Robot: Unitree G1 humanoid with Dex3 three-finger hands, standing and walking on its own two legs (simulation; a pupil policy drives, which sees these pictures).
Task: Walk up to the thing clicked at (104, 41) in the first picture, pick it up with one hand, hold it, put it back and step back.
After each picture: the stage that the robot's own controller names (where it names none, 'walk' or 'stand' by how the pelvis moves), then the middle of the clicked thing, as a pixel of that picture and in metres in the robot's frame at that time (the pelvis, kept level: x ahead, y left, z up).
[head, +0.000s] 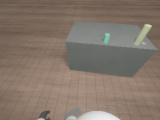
stand; (106, 38) +1.00 -0.20 -0.06
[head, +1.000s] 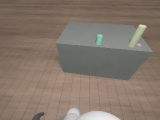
rise first; (99, 39) +0.92 -0.06 -0.03
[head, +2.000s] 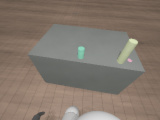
walk; (81, 52) +0.62 +0.14 -0.04
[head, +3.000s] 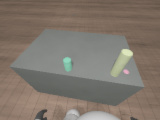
stand; (67, 64) +0.46 +0.21 -0.03
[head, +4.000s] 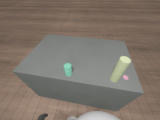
stand; (68, 69) +0.45 +0.20 -0.06
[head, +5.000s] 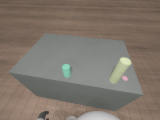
stand; (66, 70) +0.43 +0.21 -0.06
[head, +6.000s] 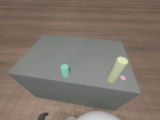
stand; (65, 71) +0.43 +0.22 -0.06
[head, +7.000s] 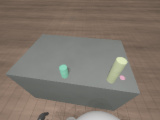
stand; (64, 71) +0.42 +0.23 -0.06
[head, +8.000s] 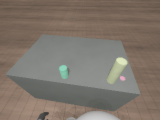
stand; (64, 72) +0.41 +0.23 -0.06
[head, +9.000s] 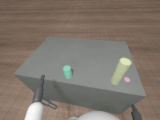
rise first; (67, 72) +0.42 +0.22 -0.06
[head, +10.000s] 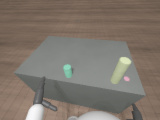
go down; (68, 71) +0.43 +0.22 -0.06
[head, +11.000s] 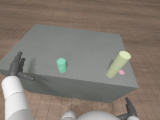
go down; (61, 65) +0.44 +0.21 -0.04
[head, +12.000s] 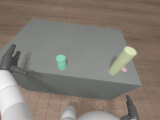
go down; (61, 62) +0.44 +0.21 -0.01
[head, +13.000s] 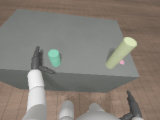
close in; (55, 58) +0.44 +0.22 +0.02
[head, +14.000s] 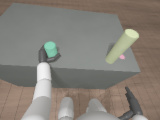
close; (51, 51) +0.48 +0.22 +0.05
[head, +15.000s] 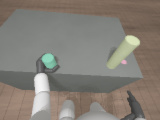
lift; (50, 62) +0.40 +0.24 +0.04
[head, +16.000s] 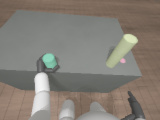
lift; (50, 62) +0.40 +0.24 +0.04
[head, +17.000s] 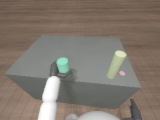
lift; (63, 68) +0.33 +0.17 +0.13
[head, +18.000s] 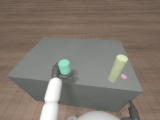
hold; (65, 69) +0.33 +0.17 +0.12
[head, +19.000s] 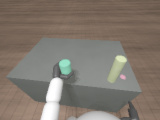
hold; (66, 69) +0.33 +0.16 +0.12
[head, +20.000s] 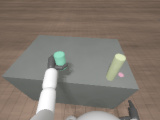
crouch; (60, 61) +0.39 +0.20 +0.12
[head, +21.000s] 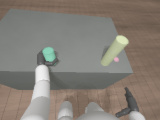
lower; (50, 56) +0.45 +0.23 +0.02
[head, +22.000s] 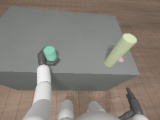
lower; (51, 55) +0.45 +0.22 +0.04
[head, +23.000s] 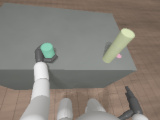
lower; (48, 52) +0.47 +0.22 +0.05
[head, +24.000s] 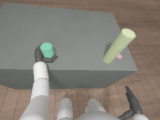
lower; (48, 52) +0.47 +0.23 +0.05
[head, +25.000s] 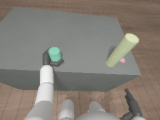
draw back; (55, 56) +0.45 +0.20 +0.04
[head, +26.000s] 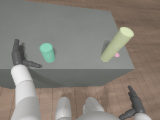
rise; (48, 53) +0.46 +0.22 +0.05
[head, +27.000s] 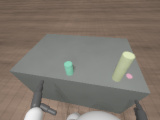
sink last; (69, 68) +0.43 +0.20 -0.01
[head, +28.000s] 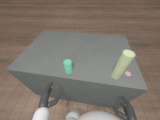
stand; (68, 66) +0.44 +0.20 -0.01
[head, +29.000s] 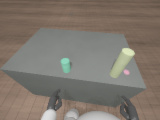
stand; (66, 65) +0.43 +0.20 +0.00
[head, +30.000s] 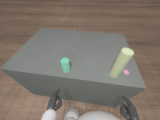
stand; (65, 65) +0.44 +0.21 +0.00
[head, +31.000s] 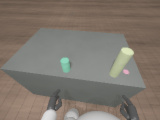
stand; (65, 65) +0.44 +0.21 +0.00
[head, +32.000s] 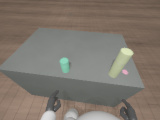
stand; (65, 65) +0.44 +0.20 +0.00
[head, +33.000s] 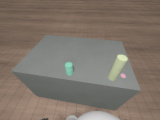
stand; (69, 68) +0.46 +0.20 -0.06
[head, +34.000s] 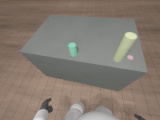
walk; (73, 49) +0.57 +0.19 -0.04
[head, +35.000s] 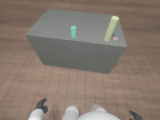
walk; (73, 32) +0.87 +0.21 -0.04
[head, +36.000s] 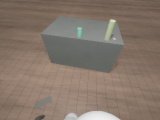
stand; (79, 32) +1.07 +0.20 -0.04
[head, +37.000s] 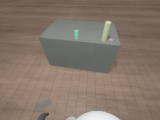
stand; (76, 34) +1.06 +0.22 -0.06
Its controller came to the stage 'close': yes
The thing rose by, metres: 0.19
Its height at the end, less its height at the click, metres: +0.00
